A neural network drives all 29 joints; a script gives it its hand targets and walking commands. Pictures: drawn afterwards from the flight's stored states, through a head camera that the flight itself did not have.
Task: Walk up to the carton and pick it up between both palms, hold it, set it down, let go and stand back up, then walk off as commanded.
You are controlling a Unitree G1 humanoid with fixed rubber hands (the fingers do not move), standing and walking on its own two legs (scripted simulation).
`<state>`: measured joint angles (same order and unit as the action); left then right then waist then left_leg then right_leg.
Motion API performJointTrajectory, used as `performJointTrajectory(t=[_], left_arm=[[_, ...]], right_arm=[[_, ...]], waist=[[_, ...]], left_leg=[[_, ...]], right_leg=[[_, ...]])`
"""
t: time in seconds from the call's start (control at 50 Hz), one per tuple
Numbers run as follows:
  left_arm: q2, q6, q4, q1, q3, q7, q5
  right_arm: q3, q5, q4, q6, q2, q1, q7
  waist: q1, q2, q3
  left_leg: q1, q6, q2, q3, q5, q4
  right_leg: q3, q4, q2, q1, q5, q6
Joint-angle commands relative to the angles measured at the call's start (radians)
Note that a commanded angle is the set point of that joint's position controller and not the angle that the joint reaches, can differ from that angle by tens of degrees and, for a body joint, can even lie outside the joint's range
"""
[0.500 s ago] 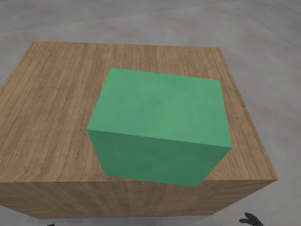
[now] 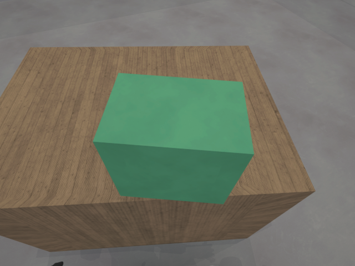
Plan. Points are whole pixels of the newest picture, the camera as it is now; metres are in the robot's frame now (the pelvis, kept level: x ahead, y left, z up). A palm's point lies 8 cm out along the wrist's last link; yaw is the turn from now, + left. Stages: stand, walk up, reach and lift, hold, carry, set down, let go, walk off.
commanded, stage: walk up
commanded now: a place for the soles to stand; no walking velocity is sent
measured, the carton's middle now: (175, 144) +0.39 +0.01 +0.02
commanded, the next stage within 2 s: stand in 1.54 s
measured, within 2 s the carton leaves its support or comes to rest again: neither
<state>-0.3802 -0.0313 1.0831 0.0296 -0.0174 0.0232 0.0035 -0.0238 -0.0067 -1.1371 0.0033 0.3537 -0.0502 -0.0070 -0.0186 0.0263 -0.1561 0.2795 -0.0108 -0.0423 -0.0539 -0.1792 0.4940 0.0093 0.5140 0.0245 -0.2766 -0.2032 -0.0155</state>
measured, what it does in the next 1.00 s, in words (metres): steps on the spot: left foot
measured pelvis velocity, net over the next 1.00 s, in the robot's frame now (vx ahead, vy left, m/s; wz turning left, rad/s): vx -0.02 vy -0.02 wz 0.02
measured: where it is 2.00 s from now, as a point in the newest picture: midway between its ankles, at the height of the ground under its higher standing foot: outside the picture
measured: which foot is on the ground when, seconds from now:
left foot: down 0.00-0.18, up 0.20-0.36, down 0.38-1.00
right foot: down 0.00-1.00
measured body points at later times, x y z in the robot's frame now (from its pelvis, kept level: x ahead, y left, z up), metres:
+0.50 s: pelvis -0.04 -0.01 -0.01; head +0.00 +0.00 +0.44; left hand +0.02 +0.28 -0.16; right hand +0.02 -0.31 -0.14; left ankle -0.04 +0.10 -0.74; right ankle +0.03 -0.13 -0.73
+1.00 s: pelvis -0.02 -0.02 +0.01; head +0.00 -0.03 +0.46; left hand +0.07 +0.27 -0.12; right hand +0.08 -0.31 -0.13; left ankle -0.04 +0.10 -0.73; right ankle +0.03 -0.14 -0.73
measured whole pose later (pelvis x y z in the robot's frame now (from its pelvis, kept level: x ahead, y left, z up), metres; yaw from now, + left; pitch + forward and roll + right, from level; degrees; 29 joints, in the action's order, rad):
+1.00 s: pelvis -0.02 -0.02 +0.01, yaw +1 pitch -2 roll +0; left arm -0.33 0.03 1.14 0.07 0.01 0.01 0.01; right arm -0.01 0.00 -1.14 -0.02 0.33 -0.08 -0.01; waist 0.00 -0.01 -0.06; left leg 0.09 0.00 0.00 -0.02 -0.24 0.37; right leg -0.01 0.38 0.01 -0.21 -0.14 0.00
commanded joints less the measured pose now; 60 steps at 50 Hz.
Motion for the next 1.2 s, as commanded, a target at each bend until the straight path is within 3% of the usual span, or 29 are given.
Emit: performJointTrajectory(t=[0.0, 0.04, 0.08, 0.1, 0.12, 0.14, 0.18, 0.22, 0.3, 0.34, 0.36, 0.38, 0.4, 0.42, 0.44, 0.46, 0.48, 0.5, 0.52, 0.56, 0.6, 0.64, 0.68, 0.76, 0.94, 0.96, 1.02, 1.04, 1.18], left_arm=[[-0.198, 0.005, -0.060, 0.054, -0.051, -0.008, 0.013], [-0.216, -0.003, -0.059, 0.101, -0.064, -0.005, 0.013], [-0.213, -0.001, -0.059, 0.124, -0.065, -0.002, 0.013], [-0.221, 0.002, -0.062, 0.116, -0.073, -0.001, 0.017], [-0.272, 0.011, -0.079, 0.089, -0.085, -0.002, 0.021], [-0.349, 0.016, -0.095, 0.024, -0.104, -0.007, 0.027], [-0.332, 0.016, -0.149, -0.035, -0.110, -0.018, 0.035], [-0.264, 0.018, -0.178, -0.064, -0.090, -0.022, 0.038], [-0.217, 0.022, -0.156, 0.004, -0.070, -0.025, 0.033], [-0.220, 0.020, -0.145, 0.019, -0.064, -0.020, 0.012], [-0.157, 0.014, -0.136, 0.077, -0.042, -0.019, 0.000], [-0.098, 0.018, -0.130, 0.100, -0.026, -0.018, -0.012], [-0.169, 0.015, -0.115, 0.039, -0.045, -0.031, -0.001], [-0.190, 0.023, -0.108, 0.025, -0.051, -0.027, 0.011], [-0.190, 0.033, -0.091, 0.060, -0.054, -0.019, 0.009], [-0.180, 0.044, -0.090, 0.064, -0.047, -0.012, 0.000], [-0.175, 0.057, -0.072, 0.094, -0.052, -0.017, 0.001], [-0.182, 0.064, -0.079, 0.080, -0.057, -0.023, -0.003], [-0.177, 0.067, -0.076, 0.067, -0.058, -0.032, 0.004], [-0.191, 0.069, -0.087, -0.017, -0.035, -0.031, 0.000], [-0.169, 0.057, -0.059, 0.003, -0.021, -0.021, 0.004], [-0.168, 0.058, -0.038, 0.026, -0.027, -0.020, 0.003], [-0.175, 0.068, -0.028, 0.024, -0.021, -0.019, 0.010], [-0.169, 0.088, -0.022, 0.011, -0.022, -0.021, 0.007], [-0.172, 0.083, 0.002, -0.012, -0.023, -0.027, 0.001], [-0.169, 0.082, -0.007, -0.016, -0.021, -0.025, 0.000], [-0.172, 0.083, 0.003, -0.024, -0.024, -0.028, 0.007], [-0.172, 0.084, -0.005, -0.023, -0.030, -0.029, 0.007], [-0.170, 0.079, -0.005, -0.049, -0.026, -0.029, 0.005]], right_arm=[[-0.064, 0.011, 0.113, -0.017, 0.282, 0.056, 0.016], [-0.066, 0.014, 0.135, -0.011, 0.293, 0.078, 0.017], [-0.063, 0.018, 0.149, -0.001, 0.275, 0.096, 0.017], [-0.054, 0.016, 0.153, 0.002, 0.257, 0.077, 0.017], [-0.048, 0.010, 0.166, 0.006, 0.206, 0.074, 0.017], [-0.048, 0.018, 0.159, 0.013, 0.199, 0.048, 0.019], [-0.058, 0.015, 0.150, 0.022, 0.227, -0.050, 0.014], [-0.059, 0.007, 0.131, 0.019, 0.231, -0.111, 0.009], [-0.054, 0.008, 0.122, -0.011, 0.196, -0.142, 0.012], [-0.056, 0.031, 0.107, -0.028, 0.193, -0.167, 0.026], [-0.066, 0.059, 0.100, -0.038, 0.226, -0.172, 0.036], [-0.072, 0.056, 0.130, -0.045, 0.281, -0.059, 0.034], [-0.082, 0.046, 0.164, -0.045, 0.342, -0.020, 0.028], [-0.082, 0.043, 0.169, -0.046, 0.325, 0.007, 0.028], [-0.067, 0.036, 0.163, -0.044, 0.284, 0.026, 0.022], [-0.049, 0.030, 0.162, -0.047, 0.234, 0.038, 0.020], [-0.036, 0.015, 0.148, -0.051, 0.201, 0.020, 0.019], [-0.035, 0.011, 0.142, -0.052, 0.192, -0.006, 0.017], [-0.035, 0.001, 0.137, -0.051, 0.191, -0.020, 0.017], [-0.032, 0.010, 0.110, -0.037, 0.195, -0.071, 0.013], [-0.034, 0.020, 0.110, -0.032, 0.226, 0.004, 0.011], [-0.033, 0.016, 0.090, -0.033, 0.225, 0.013, 0.008], [-0.028, 0.012, 0.084, -0.036, 0.205, -0.007, 0.007], [-0.032, 0.013, 0.071, -0.049, 0.194, -0.034, 0.006], [-0.026, 0.002, 0.051, -0.048, 0.197, 0.000, 0.010], [-0.028, 0.006, 0.050, -0.047, 0.188, -0.007, 0.011], [-0.028, 0.011, 0.050, -0.048, 0.200, 0.013, 0.007], [-0.029, 0.010, 0.054, -0.049, 0.196, 0.005, 0.008], [-0.028, 0.017, 0.040, -0.047, 0.200, -0.018, 0.010]], waist=[[0.029, -0.144, 0.255], [0.043, -0.203, 0.226], [0.045, -0.162, 0.185], [0.056, -0.060, 0.172], [0.053, 0.104, 0.138], [0.050, 0.195, 0.111], [0.022, 0.119, 0.090], [-0.004, 0.130, 0.099], [0.031, 0.170, 0.230], [0.008, 0.112, 0.257], [0.020, 0.000, 0.286], [0.058, -0.203, 0.261], [0.016, -0.202, 0.210], [0.023, -0.202, 0.171], [0.045, -0.121, 0.138], [0.062, -0.127, 0.146], [0.061, -0.077, 0.197], [0.051, -0.072, 0.211], [0.032, -0.082, 0.247], [-0.005, -0.069, 0.198], [0.025, -0.095, 0.077], [0.031, -0.113, 0.065], [0.024, -0.013, 0.052], [0.012, -0.002, 0.170], [0.012, -0.010, 0.207], [0.011, 0.021, 0.220], [0.002, -0.028, 0.221], [0.008, 0.002, 0.223], [0.001, -0.034, 0.217]], left_leg=[[0.027, 0.154, -0.212, 0.222, -0.051, -0.180], [0.110, 0.168, -0.234, 0.223, -0.177, -0.166], [0.143, 0.140, -0.193, 0.175, -0.254, -0.105], [0.143, 0.106, -0.131, 0.135, -0.297, -0.036], [0.155, 0.049, 0.009, 0.023, -0.325, 0.162], [0.127, 0.036, 0.074, 0.030, -0.355, 0.391], [0.104, 0.043, 0.056, 0.101, -0.359, 0.547], [0.055, 0.034, 0.049, 0.107, -0.330, 0.540], [0.011, 0.018, 0.009, 0.069, -0.303, 0.143], [-0.141, 0.041, 0.016, 0.070, -0.171, -0.110], [-0.239, 0.060, -0.074, 0.235, -0.176, -0.214], [-0.250, 0.124, -0.228, 0.465, -0.177, -0.249], [-0.052, 0.231, -0.323, 0.548, -0.291, -0.239], [0.129, 0.249, -0.311, 0.508, -0.407, -0.256], [0.128, 0.191, -0.241, 0.361, -0.321, -0.193], [0.014, 0.115, -0.146, 0.211, -0.115, -0.135], [-0.049, 0.075, -0.112, 0.165, 0.125, -0.049], [-0.038, 0.043, -0.076, 0.124, 0.206, -0.020], [-0.067, 0.034, -0.062, 0.136, 0.201, -0.004], [-0.057, 0.040, -0.072, 0.169, -0.107, -0.151], [-0.004, 0.051, -0.089, 0.211, -0.339, -0.217], [0.050, 0.051, -0.088, 0.207, -0.387, -0.238], [-0.014, 0.047, -0.072, 0.170, -0.243, -0.211], [-0.115, 0.037, -0.066, 0.123, -0.012, -0.170], [-0.150, 0.030, -0.090, 0.133, 0.063, -0.219], [-0.157, 0.032, -0.088, 0.127, 0.062, -0.208], [-0.167, 0.030, -0.093, 0.119, 0.100, -0.216], [-0.153, 0.030, -0.094, 0.122, 0.129, -0.202], [-0.156, 0.025, -0.090, 0.116, 0.117, -0.227]], right_leg=[[0.013, 0.111, 0.013, 0.093, -0.094, 0.059], [0.003, 0.195, -0.004, 0.113, -0.219, 0.064], [0.052, 0.117, 0.025, 0.083, -0.222, 0.076], [0.139, -0.029, 0.084, 0.036, -0.221, 0.097], [0.343, -0.250, 0.209, -0.037, -0.242, 0.137], [0.495, -0.342, 0.302, -0.143, -0.312, 0.204], [0.475, -0.341, 0.306, -0.223, -0.454, 0.243], [0.317, -0.233, 0.224, -0.209, -0.279, 0.231], [0.255, -0.132, 0.207, 0.043, -0.241, 0.201], [0.207, 0.000, 0.206, 0.003, -0.065, 0.166], [0.172, 0.084, 0.166, -0.076, -0.046, 0.101], [0.048, 0.161, 0.029, -0.211, -0.194, 0.036], [0.037, 0.258, 0.004, -0.135, -0.362, 0.034], [0.070, 0.289, 0.037, 0.013, -0.328, 0.042], [0.051, 0.190, 0.036, 0.086, -0.266, 0.039], [0.034, 0.044, 0.037, 0.053, -0.134, 0.049], [0.060, -0.043, 0.062, 0.116, 0.134, 0.048], [0.101, -0.058, 0.095, 0.167, 0.294, 0.058], [0.129, -0.073, 0.114, 0.191, 0.338, 0.074], [0.142, -0.085, 0.121, 0.102, 0.025, 0.071], [0.119, -0.140, 0.073, 0.019, -0.199, 0.056], [0.112, -0.157, 0.071, 0.058, -0.165, 0.056], [0.126, -0.192, 0.079, 0.045, -0.120, 0.055], [0.131, -0.199, 0.110, 0.114, 0.101, 0.056], [0.096, -0.200, 0.114, 0.157, 0.172, 0.046], [0.103, -0.209, 0.116, 0.161, 0.160, 0.045], [0.102, -0.193, 0.115, 0.178, 0.228, 0.045], [0.083, -0.190, 0.118, 0.198, 0.259, 0.042], [0.096, -0.202, 0.121, 0.210, 0.261, 0.048]])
